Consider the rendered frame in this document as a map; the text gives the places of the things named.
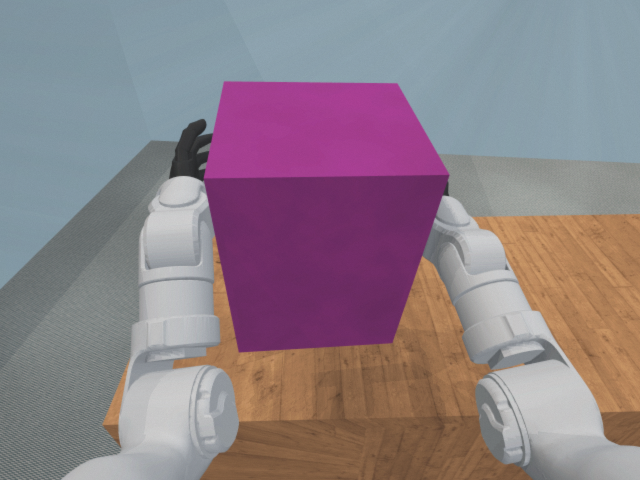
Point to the right robot upper arm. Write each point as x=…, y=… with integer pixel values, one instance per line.
x=541, y=418

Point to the right robot forearm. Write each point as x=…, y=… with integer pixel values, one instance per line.
x=500, y=328

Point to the left robot forearm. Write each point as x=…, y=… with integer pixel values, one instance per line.
x=175, y=277

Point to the pedestal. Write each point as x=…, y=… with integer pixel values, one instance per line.
x=407, y=410

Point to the carton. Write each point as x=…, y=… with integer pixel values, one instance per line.
x=322, y=198

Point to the robot left hand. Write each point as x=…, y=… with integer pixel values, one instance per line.
x=186, y=161

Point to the left robot upper arm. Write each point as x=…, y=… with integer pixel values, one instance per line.
x=173, y=423

